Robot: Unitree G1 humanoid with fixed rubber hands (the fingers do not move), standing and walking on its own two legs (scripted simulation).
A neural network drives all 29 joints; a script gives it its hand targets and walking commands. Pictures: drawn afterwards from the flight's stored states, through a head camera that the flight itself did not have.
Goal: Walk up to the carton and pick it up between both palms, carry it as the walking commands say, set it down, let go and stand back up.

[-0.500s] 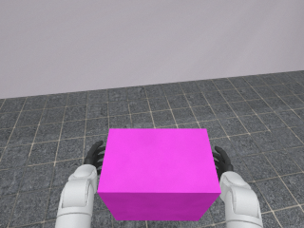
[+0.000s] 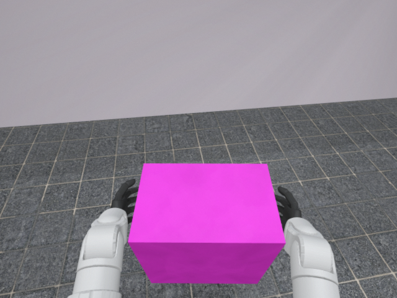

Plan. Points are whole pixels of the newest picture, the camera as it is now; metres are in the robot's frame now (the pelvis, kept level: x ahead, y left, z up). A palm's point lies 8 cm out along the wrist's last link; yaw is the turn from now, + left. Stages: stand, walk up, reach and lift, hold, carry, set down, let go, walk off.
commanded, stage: hold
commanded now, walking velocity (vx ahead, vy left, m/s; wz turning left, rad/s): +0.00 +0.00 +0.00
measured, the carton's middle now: (204, 228) +0.28 +0.00 -0.03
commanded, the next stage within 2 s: carry in 0.62 s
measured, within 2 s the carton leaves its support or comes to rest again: neither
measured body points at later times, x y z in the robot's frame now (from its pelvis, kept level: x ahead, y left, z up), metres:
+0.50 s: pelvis +0.00 +0.01 +0.00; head -0.02 +0.01 +0.45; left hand +0.28 +0.18 +0.02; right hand +0.27 -0.17 +0.02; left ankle +0.01 +0.13 -0.74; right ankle +0.03 -0.11 -0.74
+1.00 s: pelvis -0.01 -0.03 -0.03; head -0.05 -0.01 +0.42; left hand +0.25 +0.13 +0.05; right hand +0.23 -0.22 +0.05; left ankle +0.01 +0.12 -0.74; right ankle +0.03 -0.11 -0.74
